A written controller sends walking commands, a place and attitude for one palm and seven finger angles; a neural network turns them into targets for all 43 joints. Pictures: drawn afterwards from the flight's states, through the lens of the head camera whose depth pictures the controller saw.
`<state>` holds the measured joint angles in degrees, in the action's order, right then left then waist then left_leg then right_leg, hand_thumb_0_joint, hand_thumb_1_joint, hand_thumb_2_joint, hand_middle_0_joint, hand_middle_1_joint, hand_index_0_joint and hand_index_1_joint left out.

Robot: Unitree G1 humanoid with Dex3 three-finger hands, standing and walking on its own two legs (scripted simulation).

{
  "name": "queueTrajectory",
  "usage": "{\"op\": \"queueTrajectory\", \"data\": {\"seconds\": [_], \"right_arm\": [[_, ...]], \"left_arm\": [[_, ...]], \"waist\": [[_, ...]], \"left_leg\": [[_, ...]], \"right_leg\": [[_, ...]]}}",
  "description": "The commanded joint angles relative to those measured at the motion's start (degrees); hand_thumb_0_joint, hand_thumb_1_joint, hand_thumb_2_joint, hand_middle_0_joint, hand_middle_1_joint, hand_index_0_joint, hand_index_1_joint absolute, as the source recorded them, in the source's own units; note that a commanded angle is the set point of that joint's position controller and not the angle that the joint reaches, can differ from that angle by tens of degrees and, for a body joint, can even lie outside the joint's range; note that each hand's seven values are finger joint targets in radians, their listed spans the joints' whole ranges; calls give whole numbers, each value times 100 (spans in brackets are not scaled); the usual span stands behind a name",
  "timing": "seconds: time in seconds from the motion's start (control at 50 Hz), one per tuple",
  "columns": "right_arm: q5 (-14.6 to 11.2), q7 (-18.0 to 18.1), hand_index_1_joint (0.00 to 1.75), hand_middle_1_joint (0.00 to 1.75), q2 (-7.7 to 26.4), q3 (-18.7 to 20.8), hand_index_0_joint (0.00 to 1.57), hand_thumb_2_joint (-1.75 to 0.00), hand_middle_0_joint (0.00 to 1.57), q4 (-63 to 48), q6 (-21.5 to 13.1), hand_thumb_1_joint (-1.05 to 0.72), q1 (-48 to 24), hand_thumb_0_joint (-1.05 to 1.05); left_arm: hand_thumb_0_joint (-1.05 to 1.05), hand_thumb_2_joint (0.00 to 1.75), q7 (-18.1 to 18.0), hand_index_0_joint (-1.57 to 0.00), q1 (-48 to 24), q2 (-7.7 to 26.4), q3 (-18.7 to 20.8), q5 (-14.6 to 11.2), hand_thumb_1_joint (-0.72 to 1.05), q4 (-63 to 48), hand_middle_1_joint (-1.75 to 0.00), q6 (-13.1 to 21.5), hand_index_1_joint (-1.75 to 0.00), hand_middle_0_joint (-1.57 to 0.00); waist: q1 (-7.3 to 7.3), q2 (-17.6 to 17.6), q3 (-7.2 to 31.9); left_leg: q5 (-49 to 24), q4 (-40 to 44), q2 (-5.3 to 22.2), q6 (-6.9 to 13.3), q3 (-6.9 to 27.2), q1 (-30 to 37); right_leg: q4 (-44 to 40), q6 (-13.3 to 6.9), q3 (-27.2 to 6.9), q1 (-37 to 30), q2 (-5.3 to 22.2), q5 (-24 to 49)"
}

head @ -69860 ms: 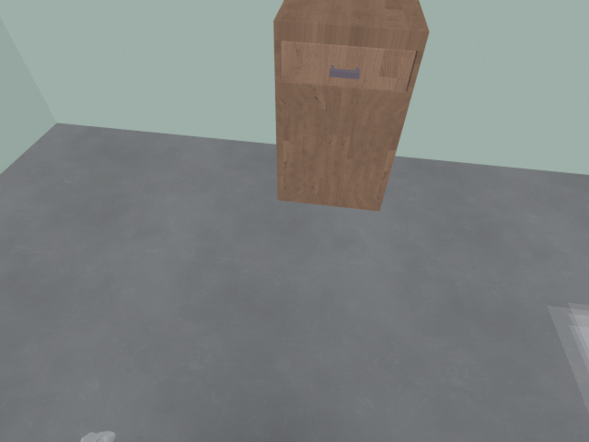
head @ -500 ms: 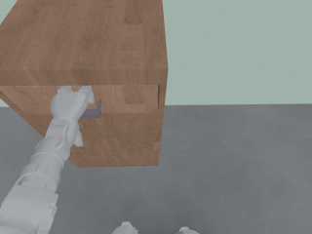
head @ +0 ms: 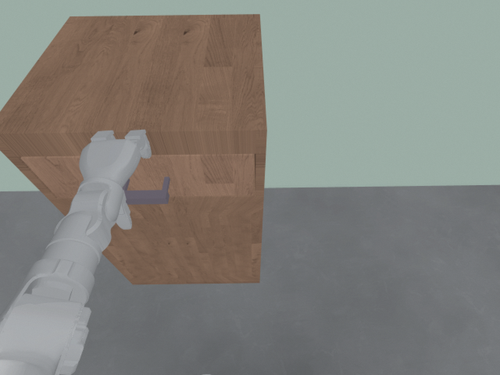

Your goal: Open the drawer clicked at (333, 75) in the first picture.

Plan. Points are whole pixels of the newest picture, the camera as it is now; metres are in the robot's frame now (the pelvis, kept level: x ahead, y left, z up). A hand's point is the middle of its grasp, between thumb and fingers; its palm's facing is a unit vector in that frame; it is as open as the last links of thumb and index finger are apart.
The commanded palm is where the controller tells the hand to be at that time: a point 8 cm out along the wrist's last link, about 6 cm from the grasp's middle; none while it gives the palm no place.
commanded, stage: lift the hand off the handle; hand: left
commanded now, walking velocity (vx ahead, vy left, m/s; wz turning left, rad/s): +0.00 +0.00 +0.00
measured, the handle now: (144, 189) +0.48 +0.23 -0.05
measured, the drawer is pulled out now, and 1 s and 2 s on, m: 0.00 0.00 0.00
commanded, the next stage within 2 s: draw the hand back to the body in 0.58 s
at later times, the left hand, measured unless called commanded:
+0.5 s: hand (118, 166) +0.44 +0.22 +0.08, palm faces -0.02 -0.03 -1.00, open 13.5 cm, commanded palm +0.42 +0.22 +0.15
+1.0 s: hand (102, 184) +0.39 +0.23 +0.09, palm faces +0.02 -0.07 -1.00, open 13.8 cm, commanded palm +0.35 +0.24 +0.16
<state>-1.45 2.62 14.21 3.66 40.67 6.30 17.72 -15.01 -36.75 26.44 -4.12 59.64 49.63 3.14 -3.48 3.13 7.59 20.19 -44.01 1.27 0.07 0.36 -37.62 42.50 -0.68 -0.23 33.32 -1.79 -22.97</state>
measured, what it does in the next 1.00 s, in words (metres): stands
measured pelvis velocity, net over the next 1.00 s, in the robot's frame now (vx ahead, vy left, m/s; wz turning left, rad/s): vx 0.01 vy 0.00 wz -0.02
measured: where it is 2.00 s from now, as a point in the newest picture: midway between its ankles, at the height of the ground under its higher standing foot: outside the picture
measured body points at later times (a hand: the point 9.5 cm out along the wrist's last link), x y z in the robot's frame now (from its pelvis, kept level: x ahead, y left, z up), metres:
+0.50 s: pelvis +0.00 +0.00 +0.01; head +0.05 -0.01 +0.45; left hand +0.43 +0.22 +0.13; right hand +0.06 -0.27 -0.13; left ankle +0.01 +0.12 -0.71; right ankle -0.03 -0.12 -0.71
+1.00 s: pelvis +0.01 +0.00 +0.02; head +0.03 -0.02 +0.46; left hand +0.38 +0.23 +0.15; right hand +0.11 -0.26 -0.11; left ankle +0.01 +0.12 -0.71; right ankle -0.03 -0.12 -0.71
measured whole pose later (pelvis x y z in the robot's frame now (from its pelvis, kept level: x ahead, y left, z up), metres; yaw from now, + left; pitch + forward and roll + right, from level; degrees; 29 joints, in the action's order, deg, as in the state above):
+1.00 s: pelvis +0.01 +0.00 +0.02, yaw -1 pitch +8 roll +0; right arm -2.8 2.0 14.7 3.1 37.5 8.5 15.0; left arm -6.7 -21.0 27.1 -3.0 55.0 25.9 -0.3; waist -0.5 3.8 6.3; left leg 17.9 -36.2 0.9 0.3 -1.3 -26.2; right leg 35.7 -0.4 -1.9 22.9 -1.3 -20.7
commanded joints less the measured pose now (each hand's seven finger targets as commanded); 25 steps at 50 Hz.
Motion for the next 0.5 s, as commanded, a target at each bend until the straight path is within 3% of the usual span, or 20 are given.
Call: {"op": "queueTrajectory", "data": {"seconds": [0.0,0.1,0.12,0.26,0.3,0.34,0.36,0.38,0.42,0.44,0.48], "right_arm": [[7,85,30,30,830,255,20,-90,20,-535,-96,-90,315,0],[-27,120,30,30,846,235,20,-90,20,-586,-81,-90,280,0],[-15,130,30,30,841,232,20,-90,20,-626,-80,-90,262,0],[-15,92,30,30,825,267,20,-90,20,-615,-114,-90,292,0],[-20,86,30,30,833,272,20,-90,20,-622,-108,-90,271,0],[-10,72,30,30,812,281,20,-90,20,-609,-120,-90,259,0],[-20,73,30,30,831,279,20,-90,20,-611,-99,-90,243,0],[-26,70,30,30,822,250,20,-90,20,-620,-99,-90,202,0],[-27,77,30,30,840,248,20,-90,20,-614,-101,-90,194,0],[-35,76,30,30,829,249,20,-90,20,-606,-103,-90,176,0],[-26,64,30,30,803,261,20,-90,20,-628,-113,-90,179,0]], "left_arm": [[0,30,-132,-30,-2778,1458,498,-65,-50,-1246,-120,-22,-120,-30],[0,30,24,-30,-2807,1681,616,-68,-50,-1141,-120,48,-120,-30],[0,30,52,-30,-2896,1717,639,-97,-50,-1332,-120,119,-120,-30],[0,30,82,-30,-3041,1514,500,-130,-50,-1539,-120,172,-120,-30],[0,30,77,-30,-2959,1640,617,-108,-50,-1583,-120,141,-120,-30],[0,30,84,-30,-3095,1540,550,-151,-50,-1749,-120,146,-120,-30],[0,30,90,-30,-2908,1666,672,-144,-50,-1650,-120,102,-120,-30],[0,30,96,-30,-2966,1541,542,-154,-50,-1618,-120,55,-120,-30],[0,30,140,-30,-3134,1613,577,-185,-50,-1682,-120,31,-120,-30],[0,30,147,-30,-3244,1657,569,-143,-50,-1762,-120,29,-120,-30],[0,30,175,-30,-3117,1443,446,-146,-50,-1795,-120,4,-120,-30]], "waist": [[-119,-57,1917],[-114,-240,1707],[-75,-96,1879],[-104,9,1948],[-39,40,2041],[-42,111,2107],[-6,30,2038],[-29,5,1944],[-38,-66,1949],[-32,85,2002],[-20,95,2071]], "left_leg": [[-1780,419,-279,254,-227,1659],[-1582,516,-278,265,-241,1541],[-1672,517,-288,262,-255,1642],[-1913,522,-274,251,-229,1918],[-1959,541,-279,244,-221,1957],[-2119,555,-265,242,-220,2091],[-2093,572,-267,238,-212,2063],[-2017,611,-276,239,-221,1992],[-2050,646,-266,241,-215,2018],[-2071,651,-267,236,-211,2083],[-2193,641,-273,231,-208,2199]], "right_leg": [[-651,-105,91,-566,-167,2038],[-755,-79,56,-632,-136,1925],[-743,-91,34,-729,-132,1971],[-736,-104,81,-641,-165,2088],[-726,-117,82,-697,-172,2096],[-732,-117,98,-728,-170,2194],[-734,-126,108,-759,-187,2193],[-769,-113,115,-755,-175,2134],[-802,-120,110,-844,-167,2153],[-784,-122,96,-804,-169,2159],[-780,-132,125,-802,-180,2204]]}}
